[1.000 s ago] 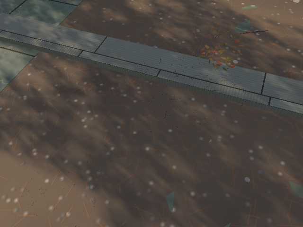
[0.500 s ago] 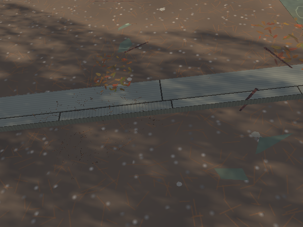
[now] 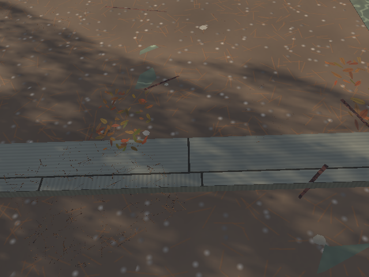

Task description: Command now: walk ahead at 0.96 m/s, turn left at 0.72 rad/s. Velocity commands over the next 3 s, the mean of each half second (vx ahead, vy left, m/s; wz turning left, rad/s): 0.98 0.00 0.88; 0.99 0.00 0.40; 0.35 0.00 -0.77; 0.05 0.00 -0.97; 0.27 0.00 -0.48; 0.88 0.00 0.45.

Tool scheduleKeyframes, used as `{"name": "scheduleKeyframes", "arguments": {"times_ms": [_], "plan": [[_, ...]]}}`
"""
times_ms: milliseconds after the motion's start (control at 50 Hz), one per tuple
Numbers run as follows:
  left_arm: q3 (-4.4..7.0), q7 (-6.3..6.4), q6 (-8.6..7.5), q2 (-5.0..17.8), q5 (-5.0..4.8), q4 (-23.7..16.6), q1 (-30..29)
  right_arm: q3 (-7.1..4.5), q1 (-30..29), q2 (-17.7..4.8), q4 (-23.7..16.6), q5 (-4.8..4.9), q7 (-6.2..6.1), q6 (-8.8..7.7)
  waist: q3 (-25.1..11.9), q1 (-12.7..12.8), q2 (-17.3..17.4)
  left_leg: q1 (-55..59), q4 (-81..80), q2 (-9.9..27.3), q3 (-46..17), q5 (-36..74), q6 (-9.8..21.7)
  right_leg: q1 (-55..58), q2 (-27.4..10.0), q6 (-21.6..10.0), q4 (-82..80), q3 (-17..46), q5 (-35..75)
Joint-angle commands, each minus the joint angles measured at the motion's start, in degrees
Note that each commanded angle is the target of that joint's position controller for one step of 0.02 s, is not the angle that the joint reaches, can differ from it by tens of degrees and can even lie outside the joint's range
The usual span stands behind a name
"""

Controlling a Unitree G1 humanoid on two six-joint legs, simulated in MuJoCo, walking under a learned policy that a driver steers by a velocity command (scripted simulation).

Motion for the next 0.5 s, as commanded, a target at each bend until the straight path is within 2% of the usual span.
{"name": "scheduleKeyframes", "arguments": {"times_ms": [20,40,60,80,100,120,140,180,200,220,240,280,300,320,340,360,380,400,420,440,460,480,500], "plan": [[-2.04,-3.8,-6.67,-0.9,-4.47,-15.8,-9.0,-2.16,22.1,-6.7,2.7,-3.42,-1.76,0.44,-15.8,-4.8,13.4,51.6,-14.4,19.0,-52.2,-24.9,16.9,-57.3,3.2,-1.6,48.3,20.0,-9.2],[-1.19,-4.56,-7.79,4.3,-5.08,-16.6,-12.5,-2.18,19.4,-5.1,0.7,-2.95,-2.1,-0.18,-9.7,-3.6,0.1,43.6,-23.9,20.0,-56.5,-33.8,14.2,-55.0,0.3,-5.0,38.2,20.6,-2.9],[-0.94,-4.81,-7.63,4.4,-4.18,-16.3,-12.9,-1.94,14.0,-4.6,-0.5,-2.78,-1.99,-0.99,-2.2,1.6,-9.7,30.6,-26.8,19.1,-55.1,-32.7,12.2,-51.3,-1.8,-5.6,30.1,19.8,1.9],[-1.02,-4.37,-6.82,4.0,-2.64,-15.5,-12.5,-2.04,9.8,-5.2,-1.9,-2.76,-1.97,-1.76,0.6,4.2,-11.2,21.2,-27.3,16.2,-52.9,-28.7,12.0,-46.9,-3.3,-4.7,25.0,20.4,3.2],[-0.7,-3.87,-5.95,5.0,-1.79,-15.0,-11.6,-2.27,7.1,-6.2,-2.9,-2.75,-2.33,-1.86,2.6,5.7,-10.3,14.9,-28.0,13.8,-49.2,-24.2,11.9,-44.1,-4.5,-3.1,21.3,20.4,4.0],[-0.34,-3.21,-5.16,6.2,-1.52,-14.8,-11.4,-2.21,6.3,-6.0,-3.2,-2.47,-2.68,-1.83,3.5,6.3,-9.0,10.5,-28.3,11.7,-45.1,-19.9,11.3,-42.0,-5.8,-1.7,17.1,19.7,4.8],[-0.28,-2.61,-4.64,6.4,-1.21,-15.1,-12.3,-1.97,6.4,-5.4,-2.9,-1.86,-3.13,-1.76,4.3,6.2,-8.0,6.5,-28.0,10.2,-41.1,-16.6,10.5,-40.2,-7.0,-0.4,11.5,18.6,5.0],[-1.17,-2.08,-4.46,4.3,0.26,-18.3,-19.8,-1.88,7.4,-5.3,-2.4,-0.6,-4.36,-1.55,5.8,3.0,-4.6,-1.1,-27.7,6.3,-33.1,-8.9,8.5,-34.6,-6.6,1.8,-2.4,15.0,13.1],[-1.71,-2.21,-4.48,2.4,0.22,-19.7,-23.2,-2.12,7.7,-5.8,-1.9,-0.01,-4.87,-1.2,5.3,1.2,-2.2,-4.0,-26.6,4.0,-29.7,-7.5,6.7,-29.4,-5.3,2.4,-10.4,13.5,18.6],[-1.9,-2.33,-4.45,1.0,-0.29,-20.6,-26.0,-2.38,8.7,-6.5,-1.4,0.4,-5.13,-0.84,4.1,-0.8,-0.6,-5.5,-25.2,2.7,-28.3,-7.5,4.8,-24.6,-3.6,3.2,-16.2,12.2,23.6],[-1.57,-2.44,-4.42,1.1,-1.3,-21.1,-27.2,-2.57,10.6,-6.9,-0.6,0.61,-5.19,-0.51,1.9,-2.5,0.5,-4.5,-23.9,2.9,-29.4,-10.0,3.5,-21.0,-1.9,4.1,-19.6,12.1,27.0],[-0.15,-2.35,-4.39,3.3,-3.56,-21.1,-27.0,-2.62,12.2,-6.5,0.3,1.1,-5.44,0.08,-0.3,-3.2,3.2,3.8,-19.5,4.0,-32.7,-13.3,1.9,-20.3,-1.1,5.3,-25.7,15.1,26.7],[0.47,-2.36,-4.57,4.4,-4.24,-21.0,-27.2,-2.61,12.7,-5.9,0.5,1.09,-5.49,0.38,-0.7,-3.2,4.0,8.5,-16.6,4.7,-34.0,-13.1,1.1,-21.0,-1.4,5.1,-28.2,16.2,25.0],[1.18,-2.41,-4.89,5.4,-4.67,-20.7,-26.4,-2.6,12.9,-5.3,0.6,0.9,-5.47,0.72,-1.5,-2.5,4.7,12.3,-13.1,5.6,-35.0,-11.2,0.2,-20.4,-1.7,4.3,-29.8,16.5,23.0],[2.44,-2.41,-5.21,7.0,-4.89,-19.6,-21.6,-2.57,12.1,-5.1,0.4,0.36,-5.24,0.99,-4.2,0.7,5.3,14.6,-7.0,5.9,-34.8,-4.8,-1.3,-15.9,-1.7,2.7,-30.2,15.9,19.2],[3.91,-2.39,-5.53,9.0,-4.94,-17.9,-11.9,-2.14,10.5,-4.1,-0.6,-0.47,-4.65,0.89,-10.1,6.4,4.7,13.0,5.3,4.5,-32.1,2.1,-3.7,-5.0,-4.3,0.6,-28.0,16.1,16.6],[4.82,-1.97,-5.08,12.1,-4.25,-15.9,1.5,-0.29,10.6,1.4,-2.6,-2.43,-4.11,0.86,-21.1,11.1,-2.4,3.5,25.7,2.5,-26.3,-7.0,-5.5,13.6,-14.4,-3.0,-25.0,26.7,2.8],[5.33,-3.15,-4.93,17.1,-1.7,-14.0,3.2,1.49,18.4,4.9,-6.2,1.27,-3.66,-0.16,-27.3,5.0,-31.7,-16.1,43.7,-0.3,-20.0,-23.5,-7.5,25.7,-28.9,-14.2,-39.0,64.4,-21.7],[4.95,-3.31,-4.33,12.0,-1.72,-15.6,-1.4,0.99,15.8,-0.6,-4.8,2.69,-4.42,0.41,-19.6,6.4,-23.6,-23.5,50.0,6.5,-17.4,-16.9,-8.0,19.6,-27.9,-13.3,-42.3,67.1,-34.9],[4.1,-2.85,-3.71,8.0,-1.99,-15.6,-3.2,0.25,9.0,-4.1,-5.4,1.12,-4.47,0.92,-11.4,8.1,-14.8,-25.1,51.1,8.0,-15.1,-12.6,-8.1,13.1,-24.8,-10.7,-41.4,55.1,-25.6],[3.78,-2.74,-3.16,7.1,-1.47,-14.3,-3.5,-0.01,4.8,-4.5,-6.1,-0.49,-4.31,1.28,-7.0,8.1,-5.1,-23.0,49.2,10.2,-13.7,-10.4,-8.0,6.4,-22.1,-9.5,-40.6,44.5,-12.4],[3.49,-2.74,-2.98,6.4,-1.04,-13.0,-4.5,-0.24,1.4,-4.0,-7.7,-1.59,-4.02,1.3,-3.2,7.2,-3.4,-21.6,46.1,12.0,-13.7,-8.5,-7.8,0.7,-19.8,-9.2,-40.9,37.5,-3.4],[3.08,-2.75,-3.02,5.3,-0.81,-11.8,-6.0,-0.32,1.1,-3.1,-8.5,-1.03,-3.48,1.75,-1.0,5.4,-5.1,-19.2,44.4,13.8,-13.9,-7.9,-7.8,-4.0,-18.2,-8.5,-41.9,31.9,1.4]]}}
